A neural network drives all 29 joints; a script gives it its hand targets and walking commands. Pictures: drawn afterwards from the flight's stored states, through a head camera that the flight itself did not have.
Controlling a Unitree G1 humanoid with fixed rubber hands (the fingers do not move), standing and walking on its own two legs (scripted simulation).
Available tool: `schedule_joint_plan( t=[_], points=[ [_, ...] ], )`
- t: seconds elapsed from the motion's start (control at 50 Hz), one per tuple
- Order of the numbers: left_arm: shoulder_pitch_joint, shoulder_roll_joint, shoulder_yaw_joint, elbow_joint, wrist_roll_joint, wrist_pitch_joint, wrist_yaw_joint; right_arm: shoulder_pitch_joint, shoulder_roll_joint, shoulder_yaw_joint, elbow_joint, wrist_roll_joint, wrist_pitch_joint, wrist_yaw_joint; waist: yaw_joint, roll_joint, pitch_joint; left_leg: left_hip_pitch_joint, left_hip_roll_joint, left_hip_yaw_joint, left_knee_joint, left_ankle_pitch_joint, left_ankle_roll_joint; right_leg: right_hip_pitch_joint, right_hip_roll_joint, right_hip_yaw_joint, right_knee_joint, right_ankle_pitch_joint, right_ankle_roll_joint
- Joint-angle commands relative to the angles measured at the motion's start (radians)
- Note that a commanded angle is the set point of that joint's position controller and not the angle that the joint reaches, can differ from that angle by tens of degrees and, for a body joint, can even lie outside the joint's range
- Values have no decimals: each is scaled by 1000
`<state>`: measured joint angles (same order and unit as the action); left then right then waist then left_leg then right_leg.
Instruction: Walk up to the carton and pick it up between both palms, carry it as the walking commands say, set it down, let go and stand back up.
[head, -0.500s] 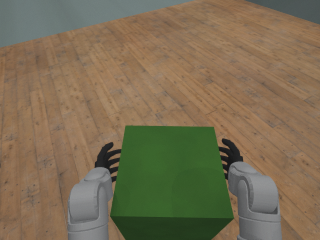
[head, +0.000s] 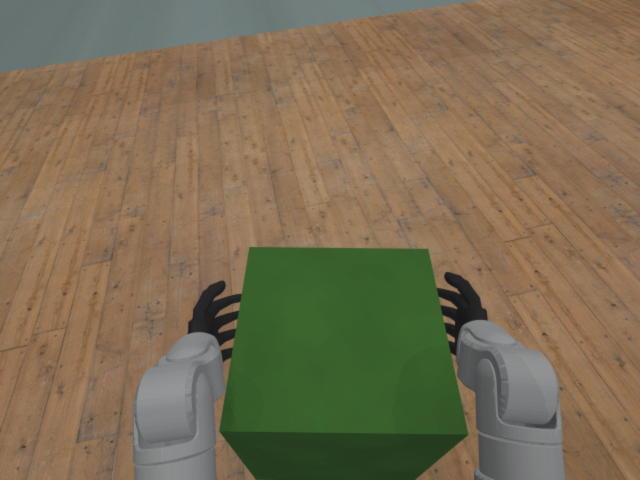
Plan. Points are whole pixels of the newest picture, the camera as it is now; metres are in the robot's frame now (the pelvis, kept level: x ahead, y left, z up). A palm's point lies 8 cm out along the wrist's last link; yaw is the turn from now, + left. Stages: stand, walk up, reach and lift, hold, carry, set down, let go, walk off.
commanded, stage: carry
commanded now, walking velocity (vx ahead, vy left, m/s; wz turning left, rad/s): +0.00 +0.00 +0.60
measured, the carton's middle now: (336, 372) +0.26 +0.00 +0.01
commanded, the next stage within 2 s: hold in 1.40 s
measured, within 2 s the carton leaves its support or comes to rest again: neither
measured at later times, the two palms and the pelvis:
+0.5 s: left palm (117, 413) +0.20 +0.22 +0.08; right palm (392, 337) +0.27 -0.07 +0.07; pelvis -0.03 +0.02 +0.00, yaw +11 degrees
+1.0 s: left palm (98, 444) +0.17 +0.23 +0.09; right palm (394, 356) +0.24 -0.07 +0.09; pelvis -0.05 +0.02 +0.00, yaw +12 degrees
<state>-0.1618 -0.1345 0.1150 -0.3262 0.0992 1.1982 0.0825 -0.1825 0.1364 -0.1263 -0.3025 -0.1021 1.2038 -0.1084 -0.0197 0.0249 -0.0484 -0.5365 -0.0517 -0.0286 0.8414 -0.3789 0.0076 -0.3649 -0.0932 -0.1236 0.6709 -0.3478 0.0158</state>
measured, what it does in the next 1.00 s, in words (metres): steps on the spot: left foot, then right foot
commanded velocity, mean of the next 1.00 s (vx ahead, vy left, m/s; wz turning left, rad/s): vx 0.00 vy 0.00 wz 0.06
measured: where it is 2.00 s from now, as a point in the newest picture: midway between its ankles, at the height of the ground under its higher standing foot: outside the picture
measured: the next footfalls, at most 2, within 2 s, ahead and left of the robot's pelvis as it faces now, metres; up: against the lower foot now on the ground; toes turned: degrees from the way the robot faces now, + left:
left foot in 0.20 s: +0.03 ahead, +0.15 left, +0.00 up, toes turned +6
right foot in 0.46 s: +0.03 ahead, -0.09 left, +0.00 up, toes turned +11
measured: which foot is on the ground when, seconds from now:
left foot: up 0.00-0.18, down 0.20-1.00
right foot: down 0.00-0.20, up 0.22-0.44, down 0.46-1.00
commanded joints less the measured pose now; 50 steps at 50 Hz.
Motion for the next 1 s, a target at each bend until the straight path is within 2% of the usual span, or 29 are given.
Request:
schedule_joint_plan(
  t=[0.0,0.04,0.06,0.08,0.14,0.16,0.18,0.2,0.22,0.24,0.3,0.38,0.42,0.44,0.46,0.48,0.5,0.52,0.54,0.56,0.58,0.6,0.62,0.64,0.7,0.76,0.84,0.92,0.98],
  points=[
    [-549,-910,-721,-175,-417,-18,-254,-585,921,803,-210,462,-18,265,16,-151,-296,-168,67,59,248,-114,-46,287,-365,176,-249,558,-125],
    [-548,-907,-712,-182,-416,-16,-251,-596,932,805,-216,476,-15,263,20,-233,-327,-128,44,100,162,-103,-53,360,-294,30,-147,789,-81],
    [-534,-902,-705,-175,-417,-17,-251,-597,919,806,-223,475,-13,260,23,-276,-332,-91,32,125,100,-109,-52,359,-279,-4,-119,826,-67],
    [-516,-894,-697,-164,-407,-17,-249,-600,909,804,-224,476,-11,258,27,-307,-345,-58,26,142,19,-108,-45,368,-277,-12,-97,821,-60],
    [-507,-893,-707,-162,-396,-21,-243,-575,910,787,-195,474,-11,262,22,-302,-399,98,7,174,-234,32,-10,348,-290,-17,-20,699,-21],
    [-516,-892,-717,-174,-400,-23,-241,-567,921,783,-187,470,-15,265,11,-225,-428,238,18,133,-356,173,4,284,-255,-54,63,620,22],
    [-536,-883,-734,-190,-404,-25,-240,-560,924,773,-180,469,-18,271,-8,-100,-457,430,128,-29,-388,361,35,82,-214,-48,172,351,69],
    [-557,-888,-749,-184,-408,-21,-240,-544,929,751,-133,460,-19,274,7,177,-441,582,336,-305,-334,1016,87,-161,-84,-79,318,-150,109],
    [-580,-892,-756,-175,-415,-20,-243,-514,920,731,-117,443,-21,278,5,251,-455,641,377,-423,-291,1270,160,-250,12,20,403,-358,126],
    [-560,-912,-763,-162,-417,-21,-246,-496,926,730,-111,439,-21,279,4,208,-469,645,360,-363,-272,1170,191,-265,-4,62,430,-345,118],
    [-643,-944,-814,-252,-478,-30,-256,-517,946,743,-180,434,-38,269,2,152,-461,558,306,-287,-320,910,177,-234,6,80,329,-238,104],
    [-608,-926,-797,-226,-478,-20,-260,-492,932,740,-173,411,-35,261,5,156,-434,404,290,-276,-377,622,162,-51,46,60,125,-156,71],
    [-573,-922,-775,-184,-469,-12,-265,-513,917,744,-164,408,-30,260,23,163,-419,310,250,-235,-367,481,130,118,68,18,-133,-41,49],
    [-556,-915,-772,-177,-466,-10,-265,-492,901,743,-150,403,-27,259,24,124,-426,231,222,-205,-348,400,91,243,32,47,-235,37,35],
    [-559,-900,-764,-171,-457,-11,-266,-494,900,755,-147,403,-24,259,21,-47,-413,133,142,-105,-264,329,38,322,-95,174,-308,46,6],
    [-554,-903,-752,-147,-450,-11,-270,-515,905,767,-159,408,-18,258,17,-251,-371,18,40,2,-160,134,1,319,-261,347,-309,300,-67],
    [-559,-922,-750,-142,-455,-8,-271,-568,909,779,-179,423,-14,259,17,-284,-362,35,54,28,-116,-6,-3,268,-292,293,-249,452,-117],
    [-569,-924,-751,-147,-462,-5,-270,-583,917,784,-183,436,-15,260,14,-227,-375,80,59,30,-141,23,5,247,-270,233,-207,528,-118],
    [-559,-912,-750,-146,-453,-2,-264,-579,920,781,-175,447,-12,262,15,-182,-384,124,55,32,-226,103,14,232,-223,176,-171,543,-93],
    [-551,-899,-742,-148,-443,-1,-260,-579,920,781,-167,450,-9,264,20,-158,-409,192,70,12,-274,244,23,212,-167,123,-124,466,-59],
    [-555,-899,-737,-146,-438,-1,-256,-570,914,773,-146,448,-5,268,26,-109,-441,287,101,-18,-296,387,33,163,-113,84,-85,338,-24],
    [-552,-889,-733,-135,-430,3,-257,-552,903,763,-125,437,-6,271,27,11,-455,330,178,-117,-323,547,48,124,-41,43,-44,124,14],
    [-569,-890,-738,-132,-429,3,-256,-538,896,754,-109,431,-7,274,31,90,-449,335,222,-186,-363,537,68,110,1,36,-47,-18,32],
    [-579,-895,-743,-136,-433,0,-255,-551,898,759,-120,436,-9,276,31,90,-440,326,226,-195,-379,466,74,114,12,40,-68,-39,29],
    [-584,-898,-744,-137,-442,1,-260,-548,899,763,-121,427,-7,275,27,-6,-391,225,161,-107,-376,281,44,167,-25,74,-150,38,5],
    [-582,-889,-736,-128,-437,5,-260,-559,897,764,-124,431,-4,273,22,-67,-375,211,118,-57,-339,262,25,156,-71,115,-194,62,-13],
    [-579,-885,-728,-110,-429,9,-257,-560,891,752,-106,426,-3,273,29,-4,-386,239,153,-105,-372,314,37,149,-29,71,-136,42,1],
    [-586,-877,-727,-119,-428,7,-257,-543,891,748,-91,421,-3,274,28,-12,-381,233,148,-97,-379,275,35,150,-33,81,-154,37,-3],
    [-581,-874,-720,-115,-425,4,-257,-555,894,751,-99,424,-7,272,27,-38,-386,239,142,-83,-357,312,34,155,-42,87,-158,72,-2]
  ],
)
